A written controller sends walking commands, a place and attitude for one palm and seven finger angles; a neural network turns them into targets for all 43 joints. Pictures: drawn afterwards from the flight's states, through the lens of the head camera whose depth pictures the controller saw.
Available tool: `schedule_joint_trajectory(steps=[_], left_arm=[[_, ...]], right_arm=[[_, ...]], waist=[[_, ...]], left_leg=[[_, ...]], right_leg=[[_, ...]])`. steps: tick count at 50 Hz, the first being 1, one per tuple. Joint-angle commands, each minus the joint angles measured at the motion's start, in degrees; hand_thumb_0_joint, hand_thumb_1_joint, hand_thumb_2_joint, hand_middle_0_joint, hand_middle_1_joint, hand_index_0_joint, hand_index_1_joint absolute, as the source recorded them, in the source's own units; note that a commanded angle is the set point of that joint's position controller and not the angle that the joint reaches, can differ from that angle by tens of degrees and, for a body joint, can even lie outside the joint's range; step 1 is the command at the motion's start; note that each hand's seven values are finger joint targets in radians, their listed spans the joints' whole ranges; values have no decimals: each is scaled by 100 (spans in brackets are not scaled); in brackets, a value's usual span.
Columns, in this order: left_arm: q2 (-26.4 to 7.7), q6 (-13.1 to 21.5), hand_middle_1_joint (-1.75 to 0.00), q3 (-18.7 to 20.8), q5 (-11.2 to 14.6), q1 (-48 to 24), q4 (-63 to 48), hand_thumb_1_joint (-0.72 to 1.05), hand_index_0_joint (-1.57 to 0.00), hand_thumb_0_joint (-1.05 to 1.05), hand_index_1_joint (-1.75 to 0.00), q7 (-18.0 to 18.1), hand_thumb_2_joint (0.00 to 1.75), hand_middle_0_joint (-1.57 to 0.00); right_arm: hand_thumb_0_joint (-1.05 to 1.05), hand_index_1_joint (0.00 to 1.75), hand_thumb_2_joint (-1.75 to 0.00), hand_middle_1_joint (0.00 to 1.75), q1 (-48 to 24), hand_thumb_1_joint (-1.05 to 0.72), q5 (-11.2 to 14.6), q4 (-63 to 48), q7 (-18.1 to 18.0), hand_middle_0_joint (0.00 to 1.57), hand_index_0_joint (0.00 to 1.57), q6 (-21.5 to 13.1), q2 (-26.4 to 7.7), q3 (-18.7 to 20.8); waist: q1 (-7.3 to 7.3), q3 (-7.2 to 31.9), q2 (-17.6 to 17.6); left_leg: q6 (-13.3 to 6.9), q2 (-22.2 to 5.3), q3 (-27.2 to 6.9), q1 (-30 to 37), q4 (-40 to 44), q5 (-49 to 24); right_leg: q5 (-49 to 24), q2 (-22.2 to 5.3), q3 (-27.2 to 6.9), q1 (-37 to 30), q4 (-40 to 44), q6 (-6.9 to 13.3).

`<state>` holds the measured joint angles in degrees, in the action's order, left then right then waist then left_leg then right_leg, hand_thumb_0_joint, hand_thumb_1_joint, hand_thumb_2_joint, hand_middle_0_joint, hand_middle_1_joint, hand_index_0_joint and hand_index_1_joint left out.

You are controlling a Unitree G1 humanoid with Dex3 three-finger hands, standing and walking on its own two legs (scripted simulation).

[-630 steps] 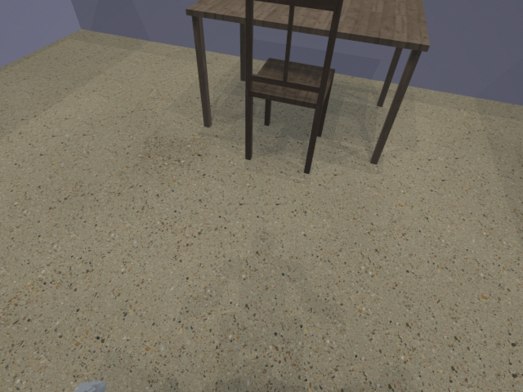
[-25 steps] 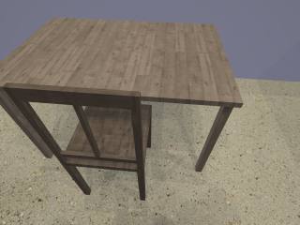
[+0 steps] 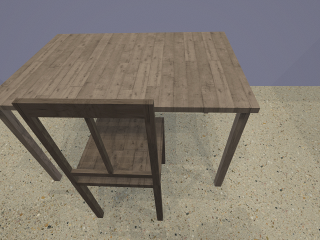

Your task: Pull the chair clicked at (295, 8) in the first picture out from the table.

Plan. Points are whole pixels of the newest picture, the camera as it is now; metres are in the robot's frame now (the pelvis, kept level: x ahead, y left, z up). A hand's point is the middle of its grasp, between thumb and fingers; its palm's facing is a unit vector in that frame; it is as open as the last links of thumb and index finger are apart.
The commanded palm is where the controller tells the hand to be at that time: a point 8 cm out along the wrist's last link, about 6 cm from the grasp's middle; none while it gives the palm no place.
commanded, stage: look again from close up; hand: left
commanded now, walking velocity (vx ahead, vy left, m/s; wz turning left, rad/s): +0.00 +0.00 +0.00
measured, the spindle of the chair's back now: (101, 148) +0.43 +0.24 -0.07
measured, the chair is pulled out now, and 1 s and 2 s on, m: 0.00 0.00 0.00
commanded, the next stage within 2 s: none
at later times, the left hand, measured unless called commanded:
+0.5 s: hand out of the picture +0.02 +0.17 -0.17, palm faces +0.02 -0.98 -0.22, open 7.3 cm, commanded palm none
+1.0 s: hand out of the picture +0.01 +0.16 -0.17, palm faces +0.01 -0.98 -0.20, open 7.3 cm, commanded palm none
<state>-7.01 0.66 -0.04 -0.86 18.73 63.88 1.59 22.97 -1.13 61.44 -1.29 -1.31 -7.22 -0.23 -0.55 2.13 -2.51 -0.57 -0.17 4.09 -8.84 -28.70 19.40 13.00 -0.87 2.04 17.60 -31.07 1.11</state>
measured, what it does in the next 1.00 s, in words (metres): stands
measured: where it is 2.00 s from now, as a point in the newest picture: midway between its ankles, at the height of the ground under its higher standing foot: outside the picture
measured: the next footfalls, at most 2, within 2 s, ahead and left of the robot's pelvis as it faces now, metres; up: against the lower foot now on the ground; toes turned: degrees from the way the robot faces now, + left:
none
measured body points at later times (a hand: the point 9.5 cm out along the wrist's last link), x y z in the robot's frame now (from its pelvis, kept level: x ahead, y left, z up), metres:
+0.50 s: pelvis +0.02 +0.00 +0.00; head +0.03 -0.01 +0.45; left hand +0.02 +0.23 -0.15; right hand +0.00 -0.21 -0.16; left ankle -0.04 +0.11 -0.73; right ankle +0.04 -0.11 -0.73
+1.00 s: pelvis +0.01 -0.01 +0.01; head +0.02 -0.02 +0.46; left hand +0.01 +0.21 -0.15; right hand -0.01 -0.21 -0.16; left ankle -0.04 +0.11 -0.73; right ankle +0.04 -0.11 -0.73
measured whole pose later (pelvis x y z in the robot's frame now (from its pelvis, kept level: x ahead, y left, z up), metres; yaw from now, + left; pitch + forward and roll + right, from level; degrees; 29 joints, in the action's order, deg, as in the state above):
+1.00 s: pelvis +0.01 -0.01 +0.01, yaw -1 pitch -1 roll +1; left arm -8.4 1.0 -0.5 -0.6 16.6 63.8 1.8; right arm 18.2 -0.6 65.4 -1.6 -1.6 -7.3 -0.8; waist -0.1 -1.8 -0.7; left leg 0.4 -1.1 4.4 -4.5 -23.6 17.7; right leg 11.9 0.3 1.9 14.0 -27.2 1.8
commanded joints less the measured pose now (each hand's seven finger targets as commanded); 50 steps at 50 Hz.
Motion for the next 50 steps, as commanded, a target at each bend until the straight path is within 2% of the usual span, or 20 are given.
schedule_joint_trajectory(steps=[1, 4, 6, 9, 10, 14, 16, 19, 21, 22, 26, 30, 38, 40, 45, 50], left_arm=[[-463, 87, -30, 56, 33, 212, -214, 90, -20, 0, -30, 43, 90, -20], [-511, 107, -30, 57, 47, 175, -223, 90, -20, 0, -30, 57, 90, -20], [-519, 90, -30, 55, 51, 114, -245, 90, -20, 0, -30, 60, 90, -20], [-570, 98, -30, 71, 50, 82, -268, 90, -20, 0, -30, 75, 90, -20], [-567, 83, -30, 77, 53, 50, -267, 90, -20, 0, -30, 71, 90, -20], [-617, 98, -30, 83, 49, 54, -246, 90, -20, 0, -30, 80, 90, -20], [-621, 81, -30, 88, 45, 7, -243, 90, -20, 0, -30, 77, 90, -20], [-643, 91, -30, 80, 45, 15, -206, 90, -20, 0, -30, 83, 90, -20], [-661, 89, -30, 76, 46, 22, -191, 90, -20, 0, -30, 79, 90, -20], [-683, 91, -30, 81, 43, -1, -181, 90, -20, 0, -30, 81, 90, -20], [-697, 82, -30, 58, 40, 6, -146, 90, -20, 0, -30, 74, 90, -20], [-718, 94, -30, 50, 44, 26, -134, 90, -20, 0, -30, 70, 90, -20], [-755, 91, -30, 37, 35, 37, -147, 90, -20, 0, -30, 69, 90, -20], [-747, 89, -30, 36, 38, 34, -155, 90, -20, 0, -30, 62, 90, -20], [-726, 89, -30, 39, 44, 72, -173, 90, -20, 0, -30, 65, 90, -20], [-707, 93, -30, 33, 47, 124, -178, 90, -20, 0, -30, 70, 90, -20]], right_arm=[[0, 30, -90, 30, 264, -90, 22, -187, -56, 20, 20, -132, -492, 31], [0, 30, -90, 30, 335, -90, 29, -109, -62, 20, 20, -139, -481, 9], [0, 30, -90, 30, 291, -90, 23, -79, -64, 20, 20, -132, -493, 12], [0, 30, -90, 30, 273, -90, 30, -32, -72, 20, 20, -145, -508, 12], [0, 30, -90, 30, 237, -90, 25, -21, -78, 20, 20, -138, -481, 17], [0, 30, -90, 30, 155, -90, 29, 25, -86, 20, 20, -134, -527, 22], [0, 30, -90, 30, 90, -90, 27, 37, -90, 20, 20, -123, -528, 27], [0, 30, -90, 30, 67, -90, 33, 84, -99, 20, 20, -127, -566, 27], [0, 30, -90, 30, 15, -90, 32, 96, -102, 20, 20, -117, -576, 28], [0, 30, -90, 30, -1, -90, 39, 96, -104, 20, 20, -112, -578, 24], [0, 30, -90, 30, -90, -90, 36, 140, -96, 20, 20, -88, -595, 22], [0, 30, -90, 30, -102, -90, 39, 176, -92, 20, 20, -73, -568, 21], [0, 30, -90, 30, -100, -90, 46, 233, -73, 20, 20, -58, -549, 10], [0, 30, -90, 30, -74, -90, 48, 250, -69, 20, 20, -49, -509, 10], [0, 30, -90, 30, -15, -90, 49, 295, -70, 20, 20, -61, -459, 10], [0, 30, -90, 30, 44, -90, 53, 340, -70, 20, 20, -60, -411, 8]], waist=[[111, -1014, 133], [55, -843, 380], [60, -873, 341], [38, -626, 284], [51, -666, 202], [33, -475, 231], [39, -566, 141], [19, -440, 198], [25, -466, 105], [18, -498, 201], [25, -635, 171], [10, -540, 252], [13, -664, 245], [16, -673, 377], [24, -615, 208], [32, -671, 298]], left_leg=[[-220, -618, -821, -1203, 1248, -32], [-192, -549, -664, -862, 1069, -462], [-196, -556, -664, -802, 1057, -588], [-179, -563, -592, -532, 968, -1035], [-176, -580, -592, -547, 1014, -1024], [-149, -559, -516, -307, 886, -1295], [-144, -573, -517, -320, 909, -1341], [-135, -590, -493, -116, 865, -1605], [-128, -583, -475, -95, 862, -1595], [-119, -589, -472, -102, 861, -1564], [-106, -568, -449, -108, 910, -1288], [-94, -568, -417, 3, 933, -1179], [-68, -535, -387, -81, 972, -875], [-72, -536, -387, -103, 1011, -778], [-69, -548, -391, -77, 1034, -815], [-67, -539, -390, -118, 1032, -768]], right_leg=[[-96, -336, -571, -383, 473, 192], [-358, -423, -631, -424, 528, 202], [-435, -424, -603, -398, 508, 189], [-851, -456, -601, -549, 432, 187], [-795, -446, -560, -543, 443, 186], [-1162, -497, -609, -616, 412, 195], [-1141, -488, -582, -575, 416, 188], [-1418, -513, -590, -635, 391, 196], [-1419, -513, -610, -614, 424, 197], [-1442, -525, -614, -615, 435, 198], [-1276, -531, -669, -535, 574, 194], [-1306, -540, -703, -581, 668, 213], [-982, -546, -778, -522, 848, 198], [-849, -521, -754, -543, 910, 188], [-815, -496, -758, -567, 927, 192], [-769, -501, -764, -559, 968, 195]])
